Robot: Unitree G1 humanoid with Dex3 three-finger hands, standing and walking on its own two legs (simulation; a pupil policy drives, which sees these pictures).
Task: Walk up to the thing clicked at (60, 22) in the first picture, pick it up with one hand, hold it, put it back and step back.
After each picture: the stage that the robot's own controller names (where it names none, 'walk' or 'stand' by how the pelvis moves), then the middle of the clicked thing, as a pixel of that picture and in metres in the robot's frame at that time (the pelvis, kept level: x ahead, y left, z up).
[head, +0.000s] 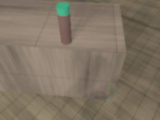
stand; (64, 25) +0.78 +0.12 -0.04
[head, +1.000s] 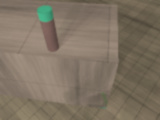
rise first; (49, 30) +0.68 +0.21 -0.02
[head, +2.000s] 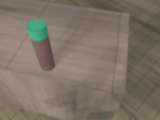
stand; (43, 48) +0.51 +0.19 +0.00
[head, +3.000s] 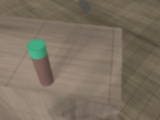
stand; (42, 65) +0.48 +0.20 -0.04
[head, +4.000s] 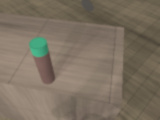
stand; (43, 63) +0.49 +0.20 -0.04
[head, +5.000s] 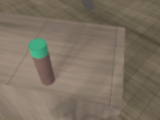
stand; (43, 64) +0.48 +0.19 -0.04
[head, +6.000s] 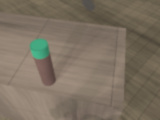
stand; (44, 65) +0.48 +0.19 -0.04
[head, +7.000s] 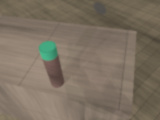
rise first; (53, 66) +0.48 +0.18 -0.04
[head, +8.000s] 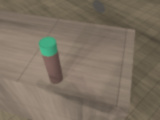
go down; (52, 62) +0.49 +0.18 -0.04
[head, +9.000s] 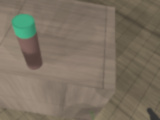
go down; (30, 46) +0.51 +0.17 -0.01
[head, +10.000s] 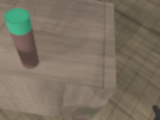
go down; (25, 43) +0.50 +0.18 +0.02
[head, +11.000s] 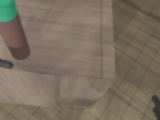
close in; (12, 31) +0.50 +0.19 +0.05
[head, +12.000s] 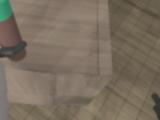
close; (6, 32) +0.49 +0.18 +0.06
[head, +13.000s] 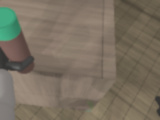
lift; (15, 47) +0.45 +0.18 +0.05
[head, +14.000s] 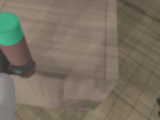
lift; (17, 51) +0.43 +0.18 +0.05
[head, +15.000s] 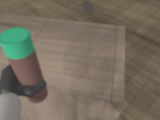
lift; (28, 70) +0.32 +0.17 +0.14
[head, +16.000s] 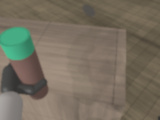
hold; (29, 69) +0.33 +0.17 +0.15
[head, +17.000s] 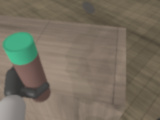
hold; (32, 73) +0.32 +0.17 +0.13
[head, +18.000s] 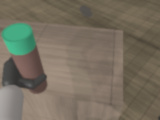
crouch; (29, 64) +0.35 +0.17 +0.15
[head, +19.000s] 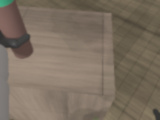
lower; (11, 24) +0.48 +0.19 +0.16
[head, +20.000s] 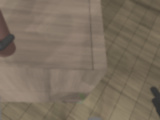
lower; out of the picture +0.52 +0.19 +0.07
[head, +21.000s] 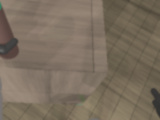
lower; out of the picture +0.50 +0.19 +0.06
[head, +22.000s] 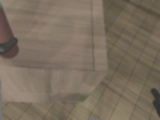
lower; out of the picture +0.50 +0.19 +0.07
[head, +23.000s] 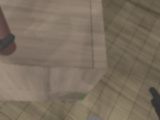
lower; out of the picture +0.51 +0.19 +0.07
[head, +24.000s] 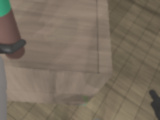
open; (5, 28) +0.50 +0.18 +0.06
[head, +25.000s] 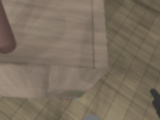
rise; out of the picture +0.50 +0.19 +0.07
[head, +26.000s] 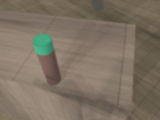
sink last; (48, 62) +0.47 +0.18 +0.01
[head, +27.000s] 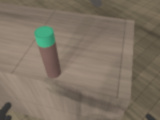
stand; (49, 55) +0.49 +0.17 +0.01
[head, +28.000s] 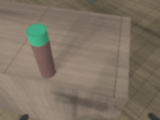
stand; (43, 54) +0.48 +0.18 +0.02
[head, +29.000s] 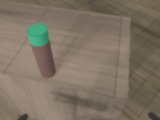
stand; (43, 54) +0.48 +0.18 +0.02
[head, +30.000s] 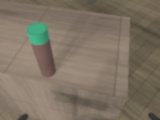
stand; (43, 53) +0.49 +0.18 +0.03
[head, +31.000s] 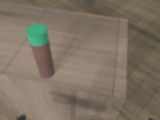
stand; (42, 54) +0.48 +0.18 +0.02
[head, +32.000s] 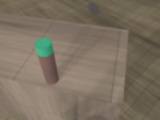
stand; (48, 63) +0.50 +0.18 -0.04
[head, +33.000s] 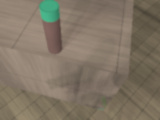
walk; (52, 30) +0.57 +0.13 -0.01
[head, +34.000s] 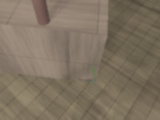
walk; (39, 2) +0.77 +0.24 -0.01
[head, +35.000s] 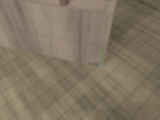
stand; out of the picture +1.08 +0.18 -0.02
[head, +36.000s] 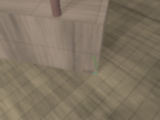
stand; out of the picture +1.08 +0.21 -0.04
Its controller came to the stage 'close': yes
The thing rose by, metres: 0.20
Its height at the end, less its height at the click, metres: +0.00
